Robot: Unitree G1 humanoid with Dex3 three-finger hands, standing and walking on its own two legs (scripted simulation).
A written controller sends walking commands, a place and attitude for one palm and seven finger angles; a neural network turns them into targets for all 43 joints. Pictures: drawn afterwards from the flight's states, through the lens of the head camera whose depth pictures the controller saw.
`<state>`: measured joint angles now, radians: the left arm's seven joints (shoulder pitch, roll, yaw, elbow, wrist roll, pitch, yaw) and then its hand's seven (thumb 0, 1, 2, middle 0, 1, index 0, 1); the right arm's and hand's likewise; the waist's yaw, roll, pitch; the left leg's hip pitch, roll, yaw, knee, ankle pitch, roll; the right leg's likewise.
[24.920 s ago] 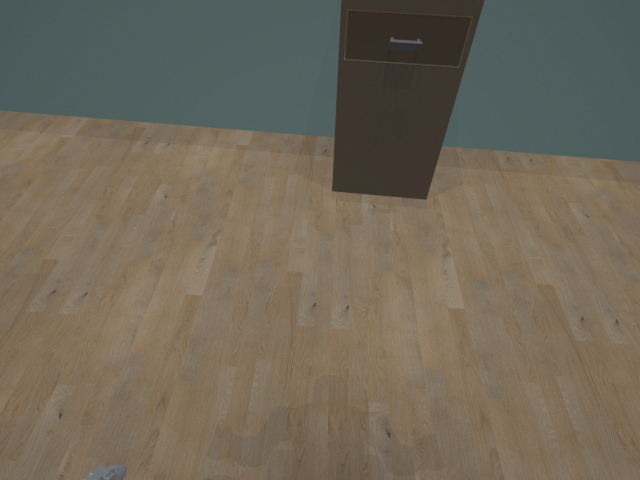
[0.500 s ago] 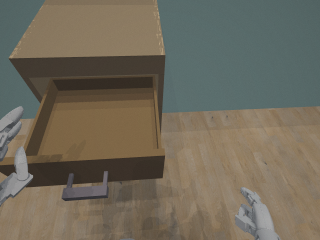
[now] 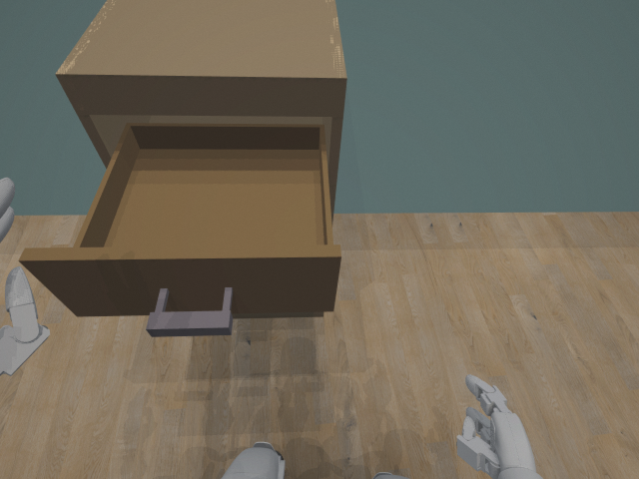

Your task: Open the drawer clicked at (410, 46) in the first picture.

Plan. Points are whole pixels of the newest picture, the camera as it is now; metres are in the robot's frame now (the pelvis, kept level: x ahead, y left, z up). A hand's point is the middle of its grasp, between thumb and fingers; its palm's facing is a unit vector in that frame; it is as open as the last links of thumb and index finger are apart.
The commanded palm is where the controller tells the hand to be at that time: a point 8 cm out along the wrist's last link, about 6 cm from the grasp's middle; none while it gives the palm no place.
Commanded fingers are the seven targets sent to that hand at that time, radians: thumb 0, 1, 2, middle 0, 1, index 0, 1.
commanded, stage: step back with the hand held close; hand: left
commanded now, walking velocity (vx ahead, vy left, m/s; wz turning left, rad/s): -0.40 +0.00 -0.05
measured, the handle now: (193, 309) +0.33 +0.20 -0.03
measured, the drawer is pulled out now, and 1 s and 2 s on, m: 0.30 0.30 0.30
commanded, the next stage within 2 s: stop stepping back and stand still in 0.38 s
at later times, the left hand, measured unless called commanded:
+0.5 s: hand (87, 441) +0.13 +0.17 +0.19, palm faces +0.21 -0.84 -0.49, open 7.4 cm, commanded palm +0.05 +0.24 +0.20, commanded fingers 0.00 0.90 0.90 -0.20 -0.30 -0.20 -0.30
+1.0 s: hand out of the picture +0.01 +0.19 +0.19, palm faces +0.37 -0.80 -0.46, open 7.4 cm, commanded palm -0.04 +0.23 +0.20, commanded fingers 0.00 0.90 0.90 -0.20 -0.30 -0.20 -0.30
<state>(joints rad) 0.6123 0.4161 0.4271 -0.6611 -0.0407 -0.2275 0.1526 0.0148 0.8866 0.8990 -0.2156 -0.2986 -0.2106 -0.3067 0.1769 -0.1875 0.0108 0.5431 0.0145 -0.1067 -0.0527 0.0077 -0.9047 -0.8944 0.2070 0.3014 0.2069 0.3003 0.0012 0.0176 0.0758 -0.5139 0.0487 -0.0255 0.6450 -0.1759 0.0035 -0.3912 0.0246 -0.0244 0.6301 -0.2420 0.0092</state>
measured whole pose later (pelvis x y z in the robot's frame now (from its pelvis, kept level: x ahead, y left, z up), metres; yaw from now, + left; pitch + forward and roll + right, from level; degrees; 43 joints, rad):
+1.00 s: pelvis -0.18 -0.04 +0.01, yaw -1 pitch +0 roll +0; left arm 0.66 0.38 0.38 -0.60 -0.03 -0.22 0.17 0.01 0.89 0.90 -0.22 -0.30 -0.21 -0.31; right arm 0.23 -0.21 0.00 0.59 0.01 -0.09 -0.04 0.01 -0.91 -0.89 0.20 0.30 0.20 0.30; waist 0.00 0.00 0.00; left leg -0.24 0.01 0.01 0.57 -0.36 0.03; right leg -0.29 0.02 -0.09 0.52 -0.23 -0.05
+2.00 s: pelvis -0.18 -0.04 +0.02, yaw -2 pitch -3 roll +0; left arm 0.31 0.14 0.02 1.14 0.01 0.02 0.04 0.00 0.91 0.90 -0.20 -0.30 -0.20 -0.30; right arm 0.35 -0.11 0.01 1.10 -0.02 0.02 -0.04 0.00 -0.91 -0.89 0.20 0.30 0.20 0.30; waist 0.00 0.03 0.06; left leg -0.13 0.00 0.03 0.42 -0.25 0.01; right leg -0.20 0.02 -0.06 0.41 -0.17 -0.05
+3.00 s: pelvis -0.17 -0.05 +0.02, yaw -2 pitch -2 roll +0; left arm 0.28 0.11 0.03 1.15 0.01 0.00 0.04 0.01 0.91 0.90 -0.20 -0.30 -0.20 -0.30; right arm 0.34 -0.10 -0.01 1.11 -0.02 0.01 -0.04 0.00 -0.91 -0.89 0.20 0.30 0.20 0.30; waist 0.00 0.02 0.06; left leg -0.13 0.02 0.03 0.41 -0.25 -0.01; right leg -0.20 0.04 -0.06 0.40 -0.18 -0.06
